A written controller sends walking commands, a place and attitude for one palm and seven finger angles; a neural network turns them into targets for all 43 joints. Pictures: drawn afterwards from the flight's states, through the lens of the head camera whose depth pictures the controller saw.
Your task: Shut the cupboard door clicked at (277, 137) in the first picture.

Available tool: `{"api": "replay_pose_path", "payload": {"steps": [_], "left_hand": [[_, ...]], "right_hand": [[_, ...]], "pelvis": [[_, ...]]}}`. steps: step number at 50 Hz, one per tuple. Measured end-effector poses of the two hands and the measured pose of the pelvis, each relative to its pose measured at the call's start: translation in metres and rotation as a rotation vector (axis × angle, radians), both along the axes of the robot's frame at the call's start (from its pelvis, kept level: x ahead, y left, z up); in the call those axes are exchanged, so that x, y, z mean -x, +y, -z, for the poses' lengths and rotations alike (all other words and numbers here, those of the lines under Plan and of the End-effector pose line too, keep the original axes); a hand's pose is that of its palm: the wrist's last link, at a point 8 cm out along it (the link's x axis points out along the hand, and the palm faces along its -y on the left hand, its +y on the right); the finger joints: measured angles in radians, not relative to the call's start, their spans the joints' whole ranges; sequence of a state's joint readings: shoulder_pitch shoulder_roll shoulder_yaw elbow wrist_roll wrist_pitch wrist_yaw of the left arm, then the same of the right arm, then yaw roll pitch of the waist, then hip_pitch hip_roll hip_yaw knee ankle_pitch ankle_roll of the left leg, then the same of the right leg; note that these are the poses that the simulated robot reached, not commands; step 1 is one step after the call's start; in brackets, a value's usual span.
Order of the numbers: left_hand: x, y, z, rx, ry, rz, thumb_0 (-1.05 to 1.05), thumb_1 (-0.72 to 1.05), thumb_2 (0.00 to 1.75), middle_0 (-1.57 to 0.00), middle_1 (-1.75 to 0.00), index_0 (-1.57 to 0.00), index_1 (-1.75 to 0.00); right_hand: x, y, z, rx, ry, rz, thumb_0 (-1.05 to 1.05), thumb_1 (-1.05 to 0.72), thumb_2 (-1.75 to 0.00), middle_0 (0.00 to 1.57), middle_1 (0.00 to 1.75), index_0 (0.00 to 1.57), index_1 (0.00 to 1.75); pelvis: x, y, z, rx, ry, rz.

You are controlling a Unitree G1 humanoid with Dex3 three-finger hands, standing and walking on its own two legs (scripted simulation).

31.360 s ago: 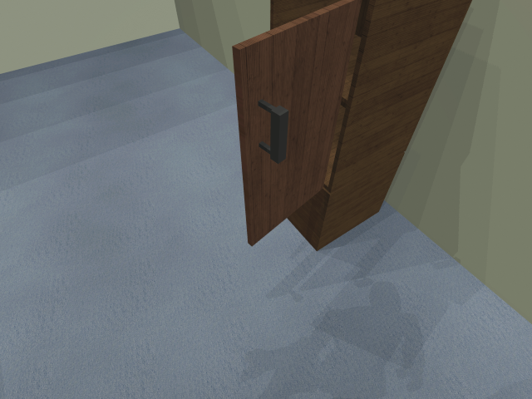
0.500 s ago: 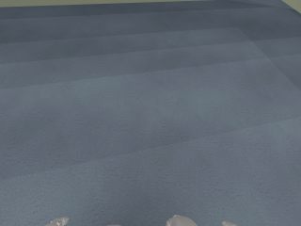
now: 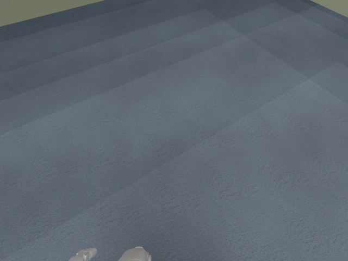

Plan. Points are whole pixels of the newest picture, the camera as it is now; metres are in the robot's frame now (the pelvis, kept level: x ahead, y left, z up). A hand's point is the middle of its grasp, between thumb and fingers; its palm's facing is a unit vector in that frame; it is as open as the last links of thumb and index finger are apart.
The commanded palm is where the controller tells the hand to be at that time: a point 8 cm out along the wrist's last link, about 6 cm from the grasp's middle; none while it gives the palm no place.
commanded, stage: turn to face it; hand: left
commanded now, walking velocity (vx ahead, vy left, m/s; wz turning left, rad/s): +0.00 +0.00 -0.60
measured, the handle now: out of the picture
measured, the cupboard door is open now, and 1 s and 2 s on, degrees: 64 64 64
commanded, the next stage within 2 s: none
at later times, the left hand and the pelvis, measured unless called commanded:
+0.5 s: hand (120, 234) +0.19 +0.15 -0.15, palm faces -0.31 -0.91 -0.28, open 7.4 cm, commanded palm none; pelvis +0.02 -0.01 -0.01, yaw -18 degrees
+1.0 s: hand (139, 210) +0.26 +0.11 -0.16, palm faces -0.56 -0.80 -0.19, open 7.4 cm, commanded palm none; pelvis +0.05 +0.00 +0.01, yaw -36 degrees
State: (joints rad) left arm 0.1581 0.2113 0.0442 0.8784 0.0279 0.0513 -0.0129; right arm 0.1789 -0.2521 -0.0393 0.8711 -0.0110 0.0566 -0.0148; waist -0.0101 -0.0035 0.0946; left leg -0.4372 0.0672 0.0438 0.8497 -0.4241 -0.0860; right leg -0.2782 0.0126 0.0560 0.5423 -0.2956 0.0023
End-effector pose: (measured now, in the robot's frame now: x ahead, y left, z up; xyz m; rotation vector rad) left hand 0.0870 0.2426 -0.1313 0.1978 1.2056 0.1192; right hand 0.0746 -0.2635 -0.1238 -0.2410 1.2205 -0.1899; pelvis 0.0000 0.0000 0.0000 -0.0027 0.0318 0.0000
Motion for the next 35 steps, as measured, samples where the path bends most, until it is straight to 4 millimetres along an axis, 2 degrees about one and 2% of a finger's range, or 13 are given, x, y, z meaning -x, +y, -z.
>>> {"api": "replay_pose_path", "payload": {"steps": [5, 12, 17, 21, 23, 29, 35], "left_hand": [[-0.012, 0.017, 0.019, 0.027, 0.031, 0.022, 0.01, 0.91, 0.9, -0.2, -0.3, -0.2, -0.3], [-0.045, 0.022, 0.005, 0.019, 0.032, 0.108, 0.01, 0.91, 0.9, -0.2, -0.3, -0.2, -0.3], [-0.079, 0.003, -0.005, -0.004, -0.003, 0.201, 0.01, 0.91, 0.9, -0.2, -0.3, -0.2, -0.3], [-0.106, -0.022, -0.006, -0.037, -0.067, 0.288, 0.01, 0.91, 0.9, -0.2, -0.3, -0.2, -0.3], [-0.112, -0.033, -0.007, -0.051, -0.087, 0.311, 0.01, 0.91, 0.9, -0.2, -0.3, -0.2, -0.3], [-0.111, -0.052, -0.012, -0.052, -0.033, 0.364, 0.01, 0.91, 0.9, -0.2, -0.3, -0.2, -0.3], [-0.119, -0.055, 0.0, -0.012, 0.017, 0.412, 0.01, 0.91, 0.9, -0.2, -0.3, -0.2, -0.3]], "right_hand": [[-0.001, 0.02, -0.003, 0.024, -0.045, 0.021, 0.01, -0.91, -0.9, 0.2, 0.3, 0.2, 0.3], [0.027, 0.031, -0.012, 0.01, -0.013, 0.096, 0.01, -0.91, -0.9, 0.2, 0.3, 0.2, 0.3], [0.056, 0.02, -0.003, -0.016, 0.017, 0.192, 0.01, -0.9, -0.9, 0.2, 0.3, 0.21, 0.3], [0.079, -0.002, 0.019, -0.041, 0.032, 0.275, 0.01, -0.9, -0.9, 0.2, 0.3, 0.21, 0.31], [0.087, -0.012, 0.027, -0.039, 0.049, 0.312, 0.01, -0.9, -0.9, 0.2, 0.3, 0.21, 0.3], [0.081, -0.025, 0.012, -0.018, 0.015, 0.372, 0.01, -0.91, -0.9, 0.2, 0.3, 0.2, 0.3], [0.064, -0.02, -0.004, 0.008, -0.043, 0.406, 0.01, -0.91, -0.9, 0.2, 0.3, 0.2, 0.3]], "pelvis": [[-0.007, 0.017, 0.009, 0.014, 0.005, 0.066], [-0.011, 0.019, -0.005, 0.038, -0.007, 0.16], [-0.013, 0.01, -0.004, 0.038, -0.01, 0.23], [-0.016, -0.007, 0.011, 0.012, -0.014, 0.283], [-0.015, -0.01, 0.014, 0.021, -0.018, 0.3], [-0.02, -0.012, 0.002, 0.001, -0.008, 0.367], [-0.033, -0.006, -0.001, -0.003, 0.008, 0.435]]}}
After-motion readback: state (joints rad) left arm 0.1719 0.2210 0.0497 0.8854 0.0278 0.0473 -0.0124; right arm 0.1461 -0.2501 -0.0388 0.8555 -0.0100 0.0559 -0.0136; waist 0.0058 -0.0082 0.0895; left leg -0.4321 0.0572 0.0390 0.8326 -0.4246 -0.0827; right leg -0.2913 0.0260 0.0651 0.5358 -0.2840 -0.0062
